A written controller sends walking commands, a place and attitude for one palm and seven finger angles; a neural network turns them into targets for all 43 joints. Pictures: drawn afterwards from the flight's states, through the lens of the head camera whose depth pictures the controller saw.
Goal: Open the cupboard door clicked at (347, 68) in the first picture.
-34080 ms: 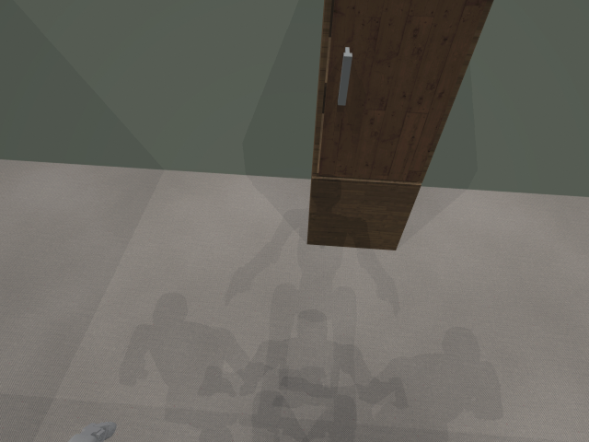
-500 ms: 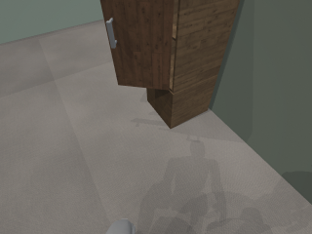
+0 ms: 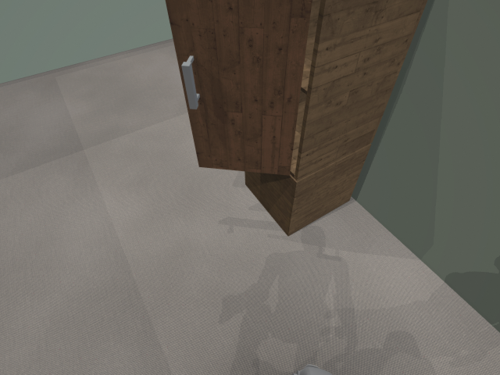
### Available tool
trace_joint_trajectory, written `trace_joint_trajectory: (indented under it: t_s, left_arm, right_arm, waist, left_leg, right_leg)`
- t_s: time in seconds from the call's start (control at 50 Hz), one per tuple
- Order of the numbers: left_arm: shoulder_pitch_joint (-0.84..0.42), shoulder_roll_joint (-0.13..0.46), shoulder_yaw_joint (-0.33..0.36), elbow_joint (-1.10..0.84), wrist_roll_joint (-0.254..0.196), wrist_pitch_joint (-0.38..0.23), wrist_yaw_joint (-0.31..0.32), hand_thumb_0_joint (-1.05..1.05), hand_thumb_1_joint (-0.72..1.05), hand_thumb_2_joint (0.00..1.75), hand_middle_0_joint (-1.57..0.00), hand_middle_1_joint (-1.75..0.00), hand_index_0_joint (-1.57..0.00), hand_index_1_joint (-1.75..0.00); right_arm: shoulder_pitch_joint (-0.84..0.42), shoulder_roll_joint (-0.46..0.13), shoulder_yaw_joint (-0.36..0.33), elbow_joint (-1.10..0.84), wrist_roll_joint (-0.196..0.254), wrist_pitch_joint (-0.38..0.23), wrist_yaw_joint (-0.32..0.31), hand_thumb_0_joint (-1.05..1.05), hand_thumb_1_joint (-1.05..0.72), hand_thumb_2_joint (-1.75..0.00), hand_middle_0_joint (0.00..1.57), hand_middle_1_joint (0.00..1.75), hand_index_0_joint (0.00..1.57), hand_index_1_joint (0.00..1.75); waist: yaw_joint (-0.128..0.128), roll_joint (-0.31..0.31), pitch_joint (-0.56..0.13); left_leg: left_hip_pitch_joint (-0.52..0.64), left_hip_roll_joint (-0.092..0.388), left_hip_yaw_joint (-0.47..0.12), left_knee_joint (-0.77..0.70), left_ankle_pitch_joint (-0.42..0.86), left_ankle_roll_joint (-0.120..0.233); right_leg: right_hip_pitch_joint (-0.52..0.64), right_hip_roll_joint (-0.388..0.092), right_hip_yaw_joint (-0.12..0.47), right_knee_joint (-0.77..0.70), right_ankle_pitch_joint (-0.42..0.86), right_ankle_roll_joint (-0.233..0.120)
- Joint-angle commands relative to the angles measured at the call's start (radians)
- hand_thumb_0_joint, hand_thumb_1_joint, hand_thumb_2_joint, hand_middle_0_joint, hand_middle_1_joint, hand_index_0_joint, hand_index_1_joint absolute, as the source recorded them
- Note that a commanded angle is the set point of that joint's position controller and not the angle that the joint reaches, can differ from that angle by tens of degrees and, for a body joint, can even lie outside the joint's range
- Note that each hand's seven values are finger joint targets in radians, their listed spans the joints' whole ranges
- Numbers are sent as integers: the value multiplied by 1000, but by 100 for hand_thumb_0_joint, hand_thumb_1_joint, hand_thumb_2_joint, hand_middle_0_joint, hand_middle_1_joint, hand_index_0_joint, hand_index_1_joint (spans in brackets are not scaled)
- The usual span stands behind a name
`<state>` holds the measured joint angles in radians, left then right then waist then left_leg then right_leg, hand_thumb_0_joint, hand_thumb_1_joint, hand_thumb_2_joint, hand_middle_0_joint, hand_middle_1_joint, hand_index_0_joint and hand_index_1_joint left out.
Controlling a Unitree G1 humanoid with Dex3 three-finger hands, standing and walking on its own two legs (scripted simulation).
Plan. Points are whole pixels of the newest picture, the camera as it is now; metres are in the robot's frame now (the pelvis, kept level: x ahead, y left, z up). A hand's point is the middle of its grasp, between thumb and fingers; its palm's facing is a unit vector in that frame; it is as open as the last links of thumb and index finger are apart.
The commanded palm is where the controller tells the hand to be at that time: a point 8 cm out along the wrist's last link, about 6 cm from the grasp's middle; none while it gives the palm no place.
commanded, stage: take the last steps up to it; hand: left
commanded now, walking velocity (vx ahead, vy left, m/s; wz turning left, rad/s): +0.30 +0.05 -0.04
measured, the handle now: (192, 82) +0.82 +0.22 +0.02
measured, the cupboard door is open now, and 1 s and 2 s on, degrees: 50 50 50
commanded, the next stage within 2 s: come to a stop and stand still in 0.40 s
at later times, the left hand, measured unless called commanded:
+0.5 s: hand out of the picture +0.14 +0.19 -0.18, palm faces +0.10 -0.98 -0.17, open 7.3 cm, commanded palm none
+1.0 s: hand (171, 285) +0.32 +0.20 -0.17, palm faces -0.01 -0.96 -0.28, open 7.3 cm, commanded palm none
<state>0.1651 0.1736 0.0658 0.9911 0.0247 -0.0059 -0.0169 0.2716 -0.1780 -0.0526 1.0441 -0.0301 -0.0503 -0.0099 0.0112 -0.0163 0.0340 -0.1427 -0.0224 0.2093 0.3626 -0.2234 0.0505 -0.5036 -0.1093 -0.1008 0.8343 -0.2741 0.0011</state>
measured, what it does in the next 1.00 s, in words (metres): walks ahead: right foot, then left foot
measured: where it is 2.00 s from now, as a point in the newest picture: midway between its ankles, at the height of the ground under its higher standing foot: outside the picture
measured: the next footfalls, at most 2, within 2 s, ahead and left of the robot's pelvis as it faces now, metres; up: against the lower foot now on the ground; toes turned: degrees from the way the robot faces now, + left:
right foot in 0.10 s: +0.14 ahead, -0.11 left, +0.00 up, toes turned -9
left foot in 0.52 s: +0.27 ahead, +0.10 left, +0.00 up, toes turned -1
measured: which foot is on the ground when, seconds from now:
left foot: down 0.00-0.12, up 0.14-0.50, down 0.52-1.00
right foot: up 0.00-0.08, down 0.10-0.52, up 0.54-0.94, down 0.96-1.00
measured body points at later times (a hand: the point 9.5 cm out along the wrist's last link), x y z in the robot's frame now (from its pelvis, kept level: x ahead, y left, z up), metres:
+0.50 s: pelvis +0.19 +0.02 +0.00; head +0.21 +0.03 +0.45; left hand +0.13 +0.24 -0.16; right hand +0.25 -0.22 -0.15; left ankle +0.28 +0.14 -0.73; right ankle +0.10 -0.10 -0.74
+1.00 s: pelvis +0.23 +0.00 -0.01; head +0.25 -0.02 +0.44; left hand +0.32 +0.25 -0.15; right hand +0.26 -0.25 -0.17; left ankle +0.28 +0.13 -0.73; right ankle +0.21 -0.12 -0.74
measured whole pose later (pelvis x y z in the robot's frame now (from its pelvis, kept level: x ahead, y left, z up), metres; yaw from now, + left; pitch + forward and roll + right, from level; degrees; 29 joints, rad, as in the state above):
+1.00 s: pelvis +0.23 +0.00 -0.01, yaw -2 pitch +1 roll +1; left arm 0.17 0.21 0.06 0.97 0.02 0.03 0.02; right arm 0.19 -0.20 -0.07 1.03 -0.01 0.05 -0.02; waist -0.01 0.02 0.04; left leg -0.39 0.08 0.09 0.63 -0.32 -0.02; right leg -0.27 -0.03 -0.05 0.59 -0.33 0.00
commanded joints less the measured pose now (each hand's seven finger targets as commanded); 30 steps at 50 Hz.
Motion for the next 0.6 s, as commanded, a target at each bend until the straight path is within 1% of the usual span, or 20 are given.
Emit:
trace_joint_trajectory:
  t_s: [0.0,0.04,0.06,0.08,0.1,0.12,0.14,0.16,0.18,0.22,0.26,0.3,0.38,0.42,0.46,0.48,0.5,0.52,0.56,0.58]
  left_arm:
    - [10,40,1,-60,5,-17,-2,0,90,90,-20,-30,-20,-30]
    - [52,56,6,-49,6,-21,0,0,90,90,-20,-30,-20,-30]
    - [117,80,14,-28,7,-28,2,0,90,90,-20,-30,-20,-30]
    - [221,144,27,2,10,-41,7,0,90,90,-20,-30,-20,-30]
    - [329,233,45,30,4,-46,16,0,90,90,-20,-30,-20,-30]
    - [335,223,41,36,-11,-57,25,0,90,90,-20,-30,-20,-30]
    - [258,182,29,20,-9,-57,31,0,90,90,-20,-30,-20,-30]
    - [203,142,17,2,-11,-60,32,0,90,90,-20,-30,-20,-30]
    - [182,113,9,-2,-12,-70,32,0,90,90,-20,-30,-20,-30]
    - [166,88,2,8,-10,-82,34,0,90,90,-20,-30,-20,-30]
    - [174,79,6,21,-7,-87,31,0,90,90,-20,-30,-20,-30]
    - [188,95,3,43,-5,-86,28,0,90,90,-20,-30,-20,-30]
    - [202,128,3,82,-4,-76,28,0,90,90,-20,-30,-20,-30]
    - [194,133,5,92,-3,-67,29,0,90,90,-20,-30,-20,-30]
    - [184,119,2,95,-8,-57,29,0,90,90,-20,-30,-20,-30]
    - [212,86,-6,89,-10,-51,28,0,90,90,-20,-30,-20,-30]
    - [238,37,-21,75,-18,-48,29,0,90,90,-20,-30,-20,-30]
    - [225,28,-30,60,-13,-41,43,0,90,90,-20,-30,-20,-30]
    - [212,17,-33,86,-17,-9,52,0,90,90,-20,-30,-20,-30]
    - [210,33,-27,95,-18,7,49,0,90,90,-20,-30,-20,-30]
  right_arm:
    - [67,-129,-18,-18,-6,-8,6,0,-90,-90,20,30,20,30]
    - [58,-127,-12,-9,-4,-3,5,0,-90,-90,20,30,20,30]
    - [55,-114,-7,-4,1,-3,6,0,-90,-90,20,30,20,30]
    - [55,-85,-1,-12,10,-6,10,0,-90,-90,20,30,20,30]
    - [50,-59,1,-42,12,-6,19,0,-90,-90,20,30,20,30]
    - [12,-113,-6,-42,8,2,16,0,-90,-90,20,30,20,30]
    - [-31,-99,-11,-44,10,1,13,0,-90,-90,20,30,20,30]
    - [-46,-78,-9,-38,10,4,13,0,-90,-90,20,30,20,30]
    - [-28,-58,-3,-25,7,8,14,0,-90,-90,20,30,20,30]
    - [25,-30,2,-1,7,20,17,0,-90,-90,20,30,20,30]
    - [26,-6,3,-1,9,27,21,0,-90,-90,20,30,20,30]
    - [-11,5,5,-14,12,26,28,0,-90,-90,20,30,20,30]
    - [-75,-9,8,-39,12,17,34,0,-90,-90,20,30,20,30]
    - [-65,-20,7,-37,11,12,32,0,-90,-90,20,30,20,30]
    - [49,-61,1,3,5,-1,22,0,-90,-90,20,30,20,30]
    - [151,-134,-12,26,-4,-9,11,0,-90,-90,20,30,20,30]
    - [217,-217,-30,31,-7,-3,-4,0,-90,-90,20,30,20,30]
    - [194,-211,-19,20,-5,11,-14,0,-90,-90,20,30,20,30]
    - [16,-155,6,-21,3,17,-34,0,-90,-90,20,30,20,30]
    - [-28,-135,13,-29,7,26,-39,0,-90,-90,20,30,20,30]
  waist:
    - [-1,59,47]
    - [28,33,43]
    - [54,-3,17]
    - [95,-138,-31]
    - [118,-338,-42]
    - [119,-334,-44]
    - [86,-202,5]
    - [56,-94,29]
    - [34,-56,5]
    - [0,-81,-26]
    - [-4,-89,-30]
    - [6,-79,-18]
    - [20,-135,8]
    - [1,-135,31]
    - [-58,-52,-6]
    - [-88,100,-87]
    - [-94,277,-152]
    - [-84,178,-141]
    - [-27,246,-66]
    - [-15,202,-29]
  left_leg:
    - [-62,306,-214,-181,-53,126]
    - [-97,275,-182,-92,-70,90]
    - [-140,215,-141,18,-72,53]
    - [-279,119,-58,251,-102,4]
    - [-492,7,-6,543,-341,-40]
    - [-513,51,-149,725,-351,-37]
    - [-550,78,-202,797,-256,-43]
    - [-536,107,-223,787,-170,-53]
    - [-493,121,-219,751,-115,-66]
    - [-430,127,-193,661,-77,-84]
    - [-402,119,-160,554,-51,-96]
    - [-378,104,-128,447,-24,-97]
    - [-325,79,-107,299,-7,-81]
    - [-233,60,-94,218,24,-67]
    - [1,40,-83,92,89,-52]
    - [171,167,-222,79,214,-1]
    - [269,380,-472,42,445,103]
    - [135,437,-474,-6,477,146]
    - [-61,407,-419,-49,506,134]
    - [-134,390,-382,-63,474,129]
  right_leg:
    - [115,9,6,-149,11,-5]
    - [247,31,-14,-255,44,-9]
    - [371,37,2,-327,41,-21]
    - [555,-84,177,-412,-19,-75]
    - [699,-308,518,-564,16,-186]
    - [615,-354,607,-626,43,-218]
    - [559,-337,539,-625,81,-225]
    - [496,-296,424,-619,160,-204]
    - [470,-258,321,-614,280,-181]
    - [450,-207,171,-602,434,-160]
    - [444,-184,109,-603,481,-158]
    - [439,-172,96,-608,459,-157]
    - [441,-182,89,-574,427,-145]
    - [389,-170,74,-540,361,-125]
    - [295,-114,38,-378,335,-90]
    - [184,-36,-13,-179,174,-52]
    - [42,75,-64,59,-274,-11]
    - [88,70,26,165,-387,-22]
    - [127,16,99,179,-315,5]
    - [164,12,101,156,-288,9]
